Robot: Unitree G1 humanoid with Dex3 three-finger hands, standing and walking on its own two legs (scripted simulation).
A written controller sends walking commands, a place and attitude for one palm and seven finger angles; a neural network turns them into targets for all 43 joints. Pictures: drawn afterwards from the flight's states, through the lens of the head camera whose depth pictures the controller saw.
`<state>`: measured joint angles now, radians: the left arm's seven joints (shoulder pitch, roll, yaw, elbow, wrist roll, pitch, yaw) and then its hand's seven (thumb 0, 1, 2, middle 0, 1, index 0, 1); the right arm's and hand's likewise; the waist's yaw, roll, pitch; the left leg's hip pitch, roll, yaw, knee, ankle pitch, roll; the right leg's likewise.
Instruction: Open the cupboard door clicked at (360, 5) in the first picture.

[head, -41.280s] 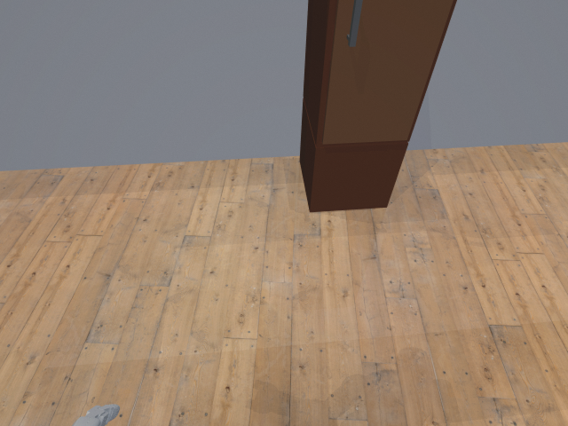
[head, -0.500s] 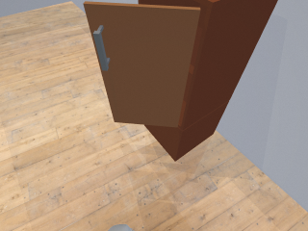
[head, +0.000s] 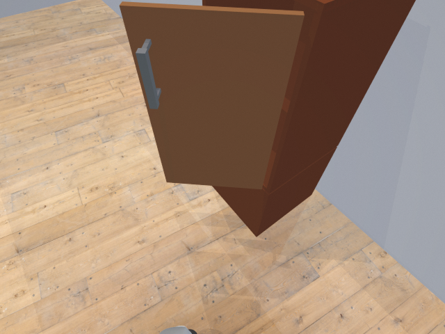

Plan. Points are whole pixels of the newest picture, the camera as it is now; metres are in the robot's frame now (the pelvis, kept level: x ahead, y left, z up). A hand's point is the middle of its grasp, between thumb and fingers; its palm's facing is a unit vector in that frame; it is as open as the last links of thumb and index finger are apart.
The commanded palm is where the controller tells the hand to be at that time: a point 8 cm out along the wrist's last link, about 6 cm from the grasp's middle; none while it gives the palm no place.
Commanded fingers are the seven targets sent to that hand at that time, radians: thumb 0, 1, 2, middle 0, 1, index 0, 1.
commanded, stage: come to a stop and stand still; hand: left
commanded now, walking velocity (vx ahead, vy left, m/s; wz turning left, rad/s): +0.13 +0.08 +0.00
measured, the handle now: (151, 75) +0.59 +0.20 +0.12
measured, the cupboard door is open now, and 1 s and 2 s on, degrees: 48 48 48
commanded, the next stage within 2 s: look again from close up in 1.54 s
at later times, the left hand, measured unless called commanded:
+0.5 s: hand out of the picture +0.03 +0.18 -0.18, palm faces -0.02 -0.98 -0.20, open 7.3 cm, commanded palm none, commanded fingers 0.00 0.90 0.90 -0.20 -0.30 -0.20 -0.30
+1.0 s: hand out of the picture +0.05 +0.18 -0.17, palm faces -0.02 -0.97 -0.24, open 7.4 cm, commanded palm none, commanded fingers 0.00 0.90 0.90 -0.20 -0.30 -0.20 -0.30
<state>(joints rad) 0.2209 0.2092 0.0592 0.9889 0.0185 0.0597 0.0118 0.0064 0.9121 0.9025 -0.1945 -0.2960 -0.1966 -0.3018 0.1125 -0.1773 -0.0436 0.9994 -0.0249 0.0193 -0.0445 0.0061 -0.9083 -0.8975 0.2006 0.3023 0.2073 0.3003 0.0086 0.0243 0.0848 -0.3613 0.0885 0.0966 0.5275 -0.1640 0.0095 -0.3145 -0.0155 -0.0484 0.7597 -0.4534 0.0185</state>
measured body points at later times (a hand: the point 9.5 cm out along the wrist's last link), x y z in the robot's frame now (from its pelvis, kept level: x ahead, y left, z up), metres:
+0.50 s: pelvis +0.00 +0.01 +0.00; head +0.03 +0.01 +0.45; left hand +0.03 +0.23 -0.16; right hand +0.01 -0.22 -0.16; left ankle -0.01 +0.10 -0.73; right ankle -0.01 -0.14 -0.73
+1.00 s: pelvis +0.02 -0.01 +0.00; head +0.04 -0.03 +0.45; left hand +0.05 +0.23 -0.15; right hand +0.05 -0.24 -0.16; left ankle -0.01 +0.10 -0.73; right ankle -0.01 -0.14 -0.73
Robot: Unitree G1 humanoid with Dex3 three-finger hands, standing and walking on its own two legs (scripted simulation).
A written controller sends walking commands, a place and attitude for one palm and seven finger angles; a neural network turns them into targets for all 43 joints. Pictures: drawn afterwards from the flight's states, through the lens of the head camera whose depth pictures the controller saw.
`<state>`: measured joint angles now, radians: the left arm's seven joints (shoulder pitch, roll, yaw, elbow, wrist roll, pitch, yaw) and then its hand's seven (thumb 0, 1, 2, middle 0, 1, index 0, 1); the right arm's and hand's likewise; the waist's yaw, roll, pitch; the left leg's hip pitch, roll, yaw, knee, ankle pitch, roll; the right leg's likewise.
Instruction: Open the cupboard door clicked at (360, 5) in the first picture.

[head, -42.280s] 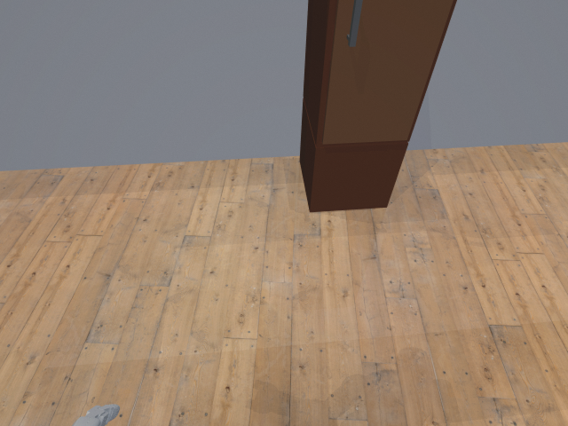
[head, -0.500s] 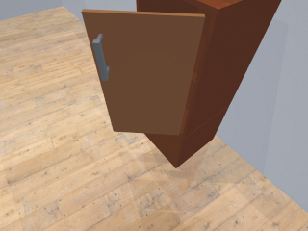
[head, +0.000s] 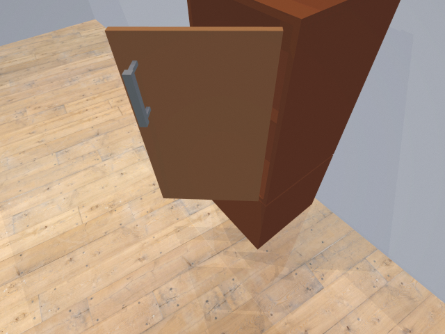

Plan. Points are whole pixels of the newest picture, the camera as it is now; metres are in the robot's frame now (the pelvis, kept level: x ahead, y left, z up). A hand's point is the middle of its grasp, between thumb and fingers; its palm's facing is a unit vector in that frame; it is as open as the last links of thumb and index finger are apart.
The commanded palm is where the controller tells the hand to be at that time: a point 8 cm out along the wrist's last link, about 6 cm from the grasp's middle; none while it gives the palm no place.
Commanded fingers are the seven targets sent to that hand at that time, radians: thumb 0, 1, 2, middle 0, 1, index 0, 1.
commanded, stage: come to a stop and stand still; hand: left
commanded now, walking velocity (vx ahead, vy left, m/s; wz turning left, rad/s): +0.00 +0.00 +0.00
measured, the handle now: (139, 95) +0.57 +0.22 +0.12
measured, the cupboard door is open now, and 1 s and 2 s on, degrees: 48 48 48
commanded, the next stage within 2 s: look again from close up in 0.54 s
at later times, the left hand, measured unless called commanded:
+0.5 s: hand out of the picture +0.03 +0.15 -0.17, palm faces +0.01 -0.97 -0.22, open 7.4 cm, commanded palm none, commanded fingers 0.00 0.90 0.90 -0.20 -0.30 -0.20 -0.30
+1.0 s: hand out of the picture +0.01 +0.14 -0.17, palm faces +0.03 -0.98 -0.20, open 7.4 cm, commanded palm none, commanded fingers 0.00 0.90 0.90 -0.20 -0.30 -0.20 -0.30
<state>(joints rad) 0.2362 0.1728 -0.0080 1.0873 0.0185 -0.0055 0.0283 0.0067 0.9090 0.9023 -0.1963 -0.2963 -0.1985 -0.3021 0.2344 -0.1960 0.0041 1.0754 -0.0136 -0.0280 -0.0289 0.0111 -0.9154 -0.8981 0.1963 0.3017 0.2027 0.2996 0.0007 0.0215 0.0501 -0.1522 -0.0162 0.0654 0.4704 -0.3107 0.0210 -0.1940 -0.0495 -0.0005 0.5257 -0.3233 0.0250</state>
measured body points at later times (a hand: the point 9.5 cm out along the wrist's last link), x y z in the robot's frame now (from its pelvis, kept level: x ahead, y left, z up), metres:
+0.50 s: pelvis +0.00 -0.03 +0.00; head +0.03 -0.04 +0.45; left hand +0.03 +0.20 -0.15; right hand +0.03 -0.27 -0.16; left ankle -0.04 +0.10 -0.74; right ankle -0.03 -0.13 -0.74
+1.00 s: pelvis +0.00 -0.04 +0.00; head +0.02 -0.04 +0.45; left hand +0.01 +0.19 -0.15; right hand +0.02 -0.26 -0.16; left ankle -0.04 +0.10 -0.74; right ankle -0.03 -0.13 -0.74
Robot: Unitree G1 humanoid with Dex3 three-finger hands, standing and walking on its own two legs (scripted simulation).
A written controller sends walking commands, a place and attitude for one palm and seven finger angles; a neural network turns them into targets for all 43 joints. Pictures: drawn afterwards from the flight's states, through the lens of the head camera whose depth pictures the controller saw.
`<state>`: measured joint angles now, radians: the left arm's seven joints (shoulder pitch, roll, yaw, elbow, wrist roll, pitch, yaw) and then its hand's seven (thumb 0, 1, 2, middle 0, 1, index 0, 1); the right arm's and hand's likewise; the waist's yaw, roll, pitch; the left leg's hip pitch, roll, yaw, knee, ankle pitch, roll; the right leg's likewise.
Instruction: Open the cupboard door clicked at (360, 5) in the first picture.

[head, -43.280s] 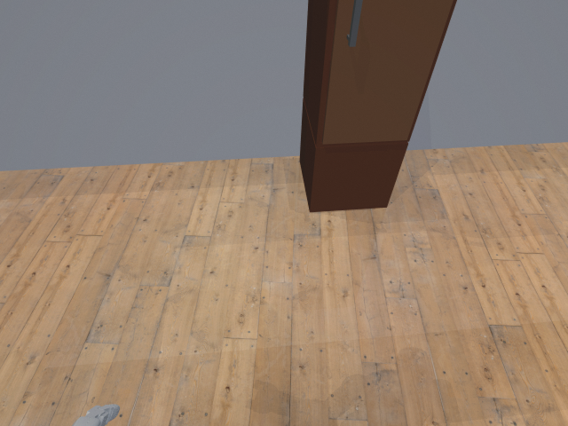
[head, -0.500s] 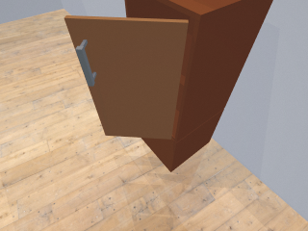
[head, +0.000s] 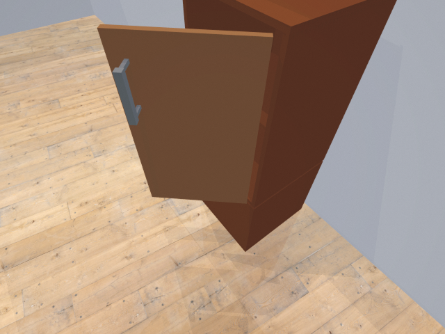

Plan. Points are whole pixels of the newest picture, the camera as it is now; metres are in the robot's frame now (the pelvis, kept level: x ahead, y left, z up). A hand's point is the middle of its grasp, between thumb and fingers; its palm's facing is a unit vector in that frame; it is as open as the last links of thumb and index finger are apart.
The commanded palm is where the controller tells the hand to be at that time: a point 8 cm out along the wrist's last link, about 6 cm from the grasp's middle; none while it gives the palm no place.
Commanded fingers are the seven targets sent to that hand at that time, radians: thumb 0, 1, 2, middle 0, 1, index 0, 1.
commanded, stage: look again from close up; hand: left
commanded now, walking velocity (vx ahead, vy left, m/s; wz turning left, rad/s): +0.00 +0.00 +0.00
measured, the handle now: (129, 93) +0.57 +0.25 +0.12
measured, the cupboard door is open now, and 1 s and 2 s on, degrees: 48 48 48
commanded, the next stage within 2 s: raise the hand with hooked fingers in 0.16 s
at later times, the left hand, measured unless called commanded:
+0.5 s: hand (113, 279) +0.20 +0.20 +0.01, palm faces +0.16 -0.98 -0.07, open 7.7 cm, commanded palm +0.11 +0.25 -0.04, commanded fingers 0.00 0.60 0.77 -0.22 -0.50 -0.22 -0.50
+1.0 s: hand (101, 294) +0.18 +0.21 +0.02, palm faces -0.12 -0.99 -0.07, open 10.5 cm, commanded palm +0.14 +0.28 +0.03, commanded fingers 0.00 0.01 0.52 -0.26 -0.87 -0.26 -0.87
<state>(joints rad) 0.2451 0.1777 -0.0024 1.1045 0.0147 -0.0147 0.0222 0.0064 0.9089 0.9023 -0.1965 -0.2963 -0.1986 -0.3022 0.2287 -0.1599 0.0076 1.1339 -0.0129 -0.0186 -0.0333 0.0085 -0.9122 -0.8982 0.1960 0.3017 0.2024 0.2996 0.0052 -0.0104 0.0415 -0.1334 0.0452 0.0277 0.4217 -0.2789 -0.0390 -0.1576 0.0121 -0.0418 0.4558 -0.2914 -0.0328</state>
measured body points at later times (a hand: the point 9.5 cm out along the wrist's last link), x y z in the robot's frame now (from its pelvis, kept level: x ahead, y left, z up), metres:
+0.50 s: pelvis -0.03 +0.02 -0.02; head -0.02 +0.00 +0.43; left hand +0.18 +0.25 +0.02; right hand +0.12 -0.23 -0.12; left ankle -0.03 +0.14 -0.74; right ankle -0.03 -0.09 -0.74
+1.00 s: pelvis -0.07 +0.02 -0.05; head -0.03 +0.02 +0.39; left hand +0.18 +0.26 +0.02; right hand +0.12 -0.18 -0.13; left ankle -0.04 +0.14 -0.74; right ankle -0.03 -0.09 -0.74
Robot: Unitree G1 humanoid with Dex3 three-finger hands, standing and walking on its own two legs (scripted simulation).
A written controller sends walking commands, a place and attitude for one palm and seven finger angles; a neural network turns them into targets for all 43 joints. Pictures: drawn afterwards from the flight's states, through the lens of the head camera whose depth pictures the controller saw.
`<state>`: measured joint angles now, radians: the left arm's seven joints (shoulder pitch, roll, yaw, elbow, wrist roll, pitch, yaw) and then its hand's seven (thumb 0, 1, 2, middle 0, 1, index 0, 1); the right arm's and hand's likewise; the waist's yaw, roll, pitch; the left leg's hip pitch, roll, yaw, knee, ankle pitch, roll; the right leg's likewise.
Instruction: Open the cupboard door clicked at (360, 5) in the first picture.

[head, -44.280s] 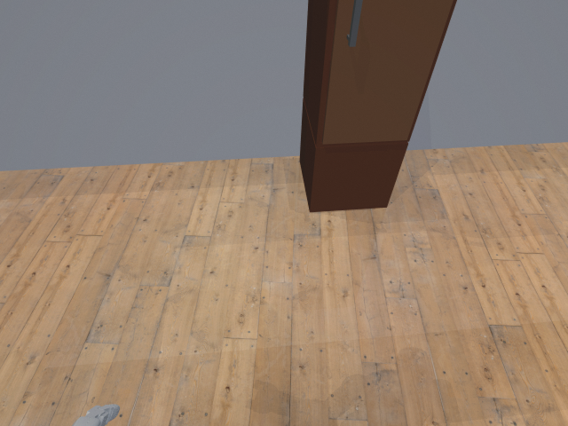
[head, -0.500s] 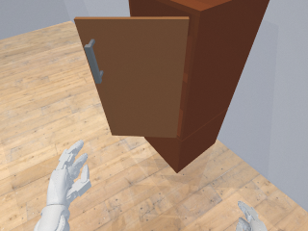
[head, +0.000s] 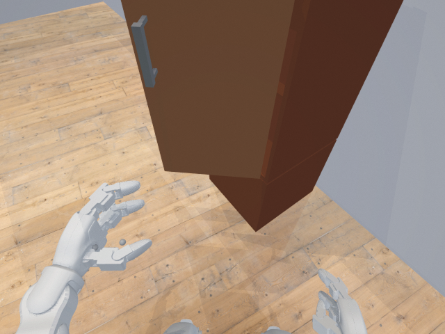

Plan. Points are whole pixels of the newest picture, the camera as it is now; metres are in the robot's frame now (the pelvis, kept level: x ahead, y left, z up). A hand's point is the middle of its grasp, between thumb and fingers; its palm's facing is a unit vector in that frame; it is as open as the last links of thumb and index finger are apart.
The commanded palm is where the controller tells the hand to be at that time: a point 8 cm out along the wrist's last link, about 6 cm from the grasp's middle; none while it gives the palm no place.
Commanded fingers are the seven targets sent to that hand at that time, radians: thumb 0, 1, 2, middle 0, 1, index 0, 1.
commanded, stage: raise the hand with hooked fingers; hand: left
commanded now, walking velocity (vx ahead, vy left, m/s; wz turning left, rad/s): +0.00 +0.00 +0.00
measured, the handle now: (146, 52) +0.64 +0.20 +0.17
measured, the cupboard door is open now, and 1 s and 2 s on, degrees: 48 48 48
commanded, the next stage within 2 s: move the hooked fingers beside the handle in 1.36 s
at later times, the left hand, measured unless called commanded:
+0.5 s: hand (66, 189) +0.29 +0.24 +0.15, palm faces +0.02 -1.00 -0.07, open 13.3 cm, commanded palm +0.26 +0.29 +0.15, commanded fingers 0.00 -0.50 0.30 -0.30 -1.20 -0.30 -1.20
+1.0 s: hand (53, 151) +0.33 +0.27 +0.19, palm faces -0.03 -1.00 -0.04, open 14.0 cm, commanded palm +0.29 +0.31 +0.19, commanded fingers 0.00 -0.50 0.30 -0.30 -1.20 -0.30 -1.20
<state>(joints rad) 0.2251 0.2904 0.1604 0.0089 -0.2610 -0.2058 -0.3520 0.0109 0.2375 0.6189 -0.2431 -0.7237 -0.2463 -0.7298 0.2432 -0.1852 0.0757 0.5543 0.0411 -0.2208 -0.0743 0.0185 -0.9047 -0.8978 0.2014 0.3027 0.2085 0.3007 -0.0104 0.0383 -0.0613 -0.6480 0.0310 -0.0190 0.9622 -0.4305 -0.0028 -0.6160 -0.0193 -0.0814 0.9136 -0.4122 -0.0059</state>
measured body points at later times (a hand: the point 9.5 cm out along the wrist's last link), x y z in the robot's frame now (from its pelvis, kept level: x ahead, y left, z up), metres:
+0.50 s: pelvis +0.02 +0.00 +0.03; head +0.03 +0.00 +0.48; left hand +0.28 +0.30 +0.16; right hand +0.21 -0.24 -0.03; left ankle +0.03 +0.12 -0.69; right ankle +0.03 -0.12 -0.69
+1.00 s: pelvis +0.03 -0.01 +0.04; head +0.03 -0.02 +0.49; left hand +0.32 +0.32 +0.19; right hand +0.20 -0.25 -0.03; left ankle +0.03 +0.12 -0.69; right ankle +0.03 -0.12 -0.69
